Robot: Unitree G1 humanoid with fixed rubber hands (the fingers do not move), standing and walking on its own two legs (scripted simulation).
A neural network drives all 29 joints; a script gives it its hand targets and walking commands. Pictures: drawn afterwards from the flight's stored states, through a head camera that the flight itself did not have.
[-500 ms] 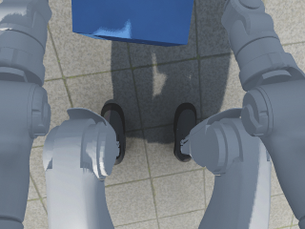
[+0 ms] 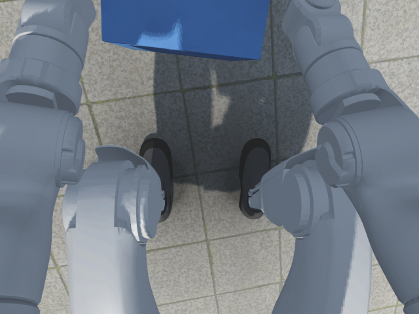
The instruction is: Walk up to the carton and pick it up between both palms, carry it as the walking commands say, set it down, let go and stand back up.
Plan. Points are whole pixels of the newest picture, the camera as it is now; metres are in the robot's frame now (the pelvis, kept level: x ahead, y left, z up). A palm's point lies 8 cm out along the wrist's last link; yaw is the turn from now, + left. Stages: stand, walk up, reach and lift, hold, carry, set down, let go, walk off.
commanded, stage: reach and lift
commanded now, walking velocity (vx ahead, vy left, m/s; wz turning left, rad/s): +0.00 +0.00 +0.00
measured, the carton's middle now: out of the picture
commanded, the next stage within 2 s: none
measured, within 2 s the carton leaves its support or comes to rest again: leaves its support in 0.68 s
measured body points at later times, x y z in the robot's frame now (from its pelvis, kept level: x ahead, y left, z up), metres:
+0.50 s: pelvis +0.01 -0.01 -0.01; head +0.37 +0.05 +0.23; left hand +0.55 +0.21 -0.20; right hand +0.56 -0.10 -0.19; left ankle +0.12 +0.11 -0.33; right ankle +0.13 -0.13 -0.33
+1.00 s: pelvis +0.00 -0.01 +0.01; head +0.35 +0.05 +0.28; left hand +0.55 +0.20 -0.15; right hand +0.56 -0.10 -0.13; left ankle +0.12 +0.11 -0.33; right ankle +0.13 -0.13 -0.33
